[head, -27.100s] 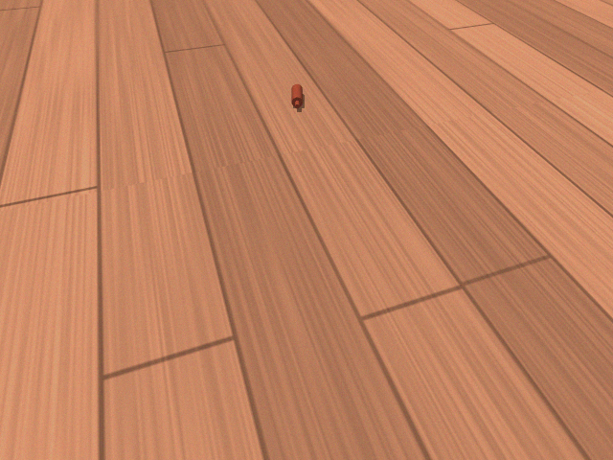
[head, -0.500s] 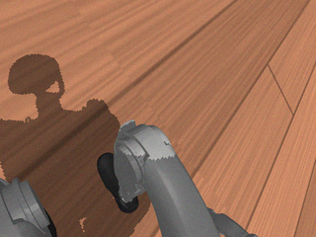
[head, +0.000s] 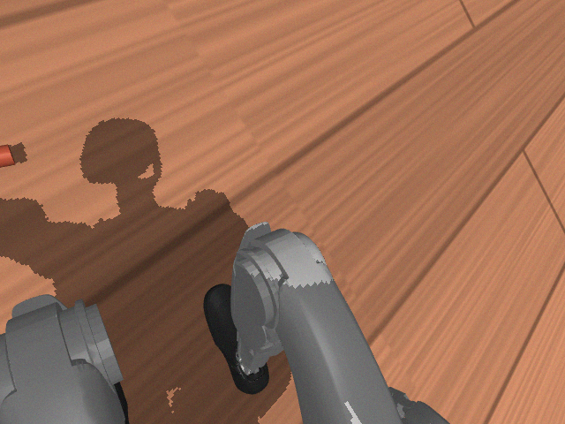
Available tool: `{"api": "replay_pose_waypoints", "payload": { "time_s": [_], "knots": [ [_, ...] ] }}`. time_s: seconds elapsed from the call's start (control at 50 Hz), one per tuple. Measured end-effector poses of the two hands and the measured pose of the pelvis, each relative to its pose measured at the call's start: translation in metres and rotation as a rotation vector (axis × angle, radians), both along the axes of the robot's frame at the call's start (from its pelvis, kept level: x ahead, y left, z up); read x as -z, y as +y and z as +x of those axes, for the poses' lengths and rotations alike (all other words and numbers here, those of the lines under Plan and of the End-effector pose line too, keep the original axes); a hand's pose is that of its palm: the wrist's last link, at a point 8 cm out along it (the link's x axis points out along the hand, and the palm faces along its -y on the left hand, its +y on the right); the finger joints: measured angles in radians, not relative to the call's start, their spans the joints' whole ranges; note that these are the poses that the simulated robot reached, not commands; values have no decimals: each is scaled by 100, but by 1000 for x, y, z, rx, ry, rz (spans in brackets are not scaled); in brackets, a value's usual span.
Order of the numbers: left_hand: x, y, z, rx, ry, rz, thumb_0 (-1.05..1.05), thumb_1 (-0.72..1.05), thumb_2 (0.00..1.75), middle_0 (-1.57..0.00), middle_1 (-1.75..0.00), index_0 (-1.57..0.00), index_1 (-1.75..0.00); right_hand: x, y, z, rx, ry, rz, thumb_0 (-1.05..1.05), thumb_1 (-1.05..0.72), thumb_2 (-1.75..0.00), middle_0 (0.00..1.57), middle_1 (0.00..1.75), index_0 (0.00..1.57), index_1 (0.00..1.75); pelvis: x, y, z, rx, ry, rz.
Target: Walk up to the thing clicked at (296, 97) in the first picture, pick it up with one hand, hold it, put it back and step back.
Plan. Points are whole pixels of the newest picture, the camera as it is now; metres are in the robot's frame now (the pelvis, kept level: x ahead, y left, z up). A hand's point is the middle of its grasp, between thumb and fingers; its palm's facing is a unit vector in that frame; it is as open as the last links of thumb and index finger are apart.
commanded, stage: settle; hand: left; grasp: from above
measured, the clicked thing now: out of the picture +0.49 +0.29 -0.26
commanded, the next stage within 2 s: lift in 0.46 s
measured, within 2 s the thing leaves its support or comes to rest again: neither
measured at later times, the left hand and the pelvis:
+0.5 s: hand out of the picture +0.46 +0.29 -0.14, palm faces -0.45 -0.06 -0.89, open 9.2 cm; pelvis +0.00 -0.01 +0.02, yaw +5 degrees
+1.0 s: hand out of the picture +0.42 +0.31 -0.05, palm faces -0.48 -0.08 -0.87, open 9.2 cm; pelvis -0.01 +0.00 +0.08, yaw +8 degrees
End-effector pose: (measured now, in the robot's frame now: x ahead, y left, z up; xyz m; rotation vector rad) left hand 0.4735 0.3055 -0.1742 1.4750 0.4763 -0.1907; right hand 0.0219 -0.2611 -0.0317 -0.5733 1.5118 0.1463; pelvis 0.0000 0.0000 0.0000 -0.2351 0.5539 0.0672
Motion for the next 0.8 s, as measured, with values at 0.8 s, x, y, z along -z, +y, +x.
{"api": "replay_pose_waypoints", "payload": {
  "time_s": [0.8],
  "knots": [
    [-126, -4, -17, 29, 66, 8, 0, 15, 28, -82, -31, -83, -31, 9, -11, 26, 168, -93, -11, 0, -92, -90, 20, 29, 20, 30, -44, -5, -5, -53, 74, 83]
  ]
}}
